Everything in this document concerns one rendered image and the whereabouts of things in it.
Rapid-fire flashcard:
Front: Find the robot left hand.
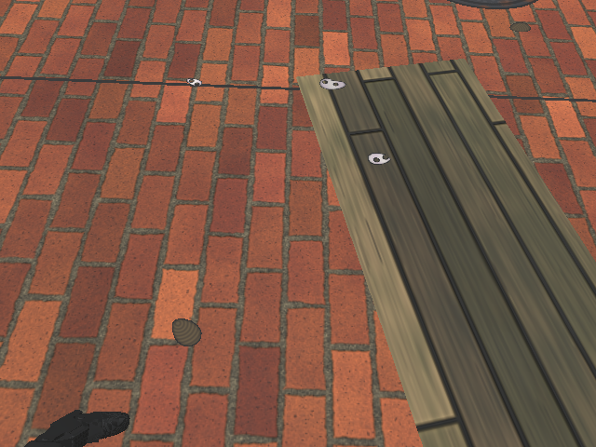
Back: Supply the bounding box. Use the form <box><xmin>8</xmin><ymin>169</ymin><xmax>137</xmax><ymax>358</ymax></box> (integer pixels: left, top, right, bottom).
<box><xmin>24</xmin><ymin>410</ymin><xmax>130</xmax><ymax>447</ymax></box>

